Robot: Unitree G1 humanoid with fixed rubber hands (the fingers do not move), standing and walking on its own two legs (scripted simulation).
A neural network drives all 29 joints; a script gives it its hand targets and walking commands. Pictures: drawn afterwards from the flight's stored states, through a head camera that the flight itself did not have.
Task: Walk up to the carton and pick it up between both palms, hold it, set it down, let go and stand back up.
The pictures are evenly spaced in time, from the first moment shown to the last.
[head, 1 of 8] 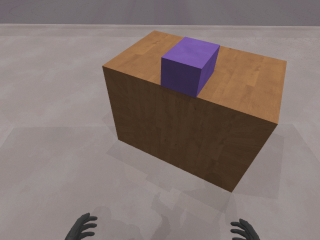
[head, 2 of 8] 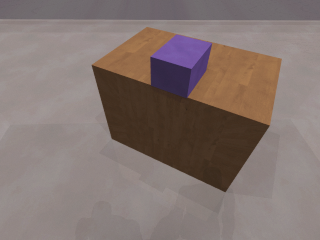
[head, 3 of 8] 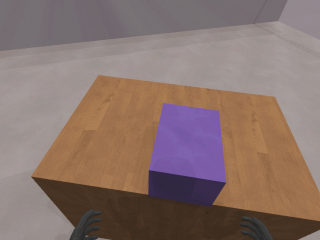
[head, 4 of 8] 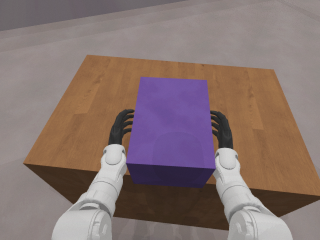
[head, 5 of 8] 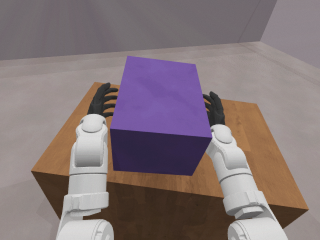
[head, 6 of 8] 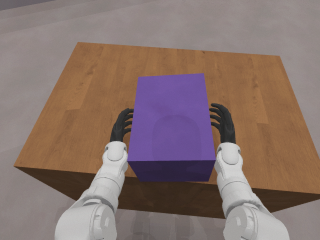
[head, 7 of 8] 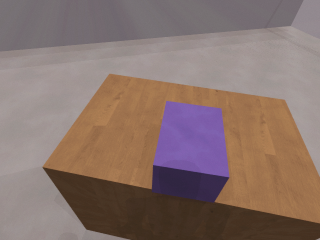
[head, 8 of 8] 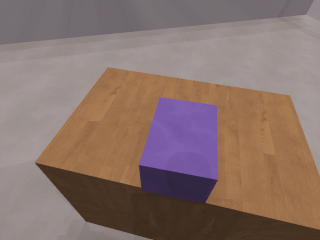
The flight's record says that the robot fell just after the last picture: no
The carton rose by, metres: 0.21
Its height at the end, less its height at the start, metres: +0.00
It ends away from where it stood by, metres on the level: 0.01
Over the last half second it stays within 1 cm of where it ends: yes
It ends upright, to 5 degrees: yes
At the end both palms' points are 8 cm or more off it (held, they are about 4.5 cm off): yes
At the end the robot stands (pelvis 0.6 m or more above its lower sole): yes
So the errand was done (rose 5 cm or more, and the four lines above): yes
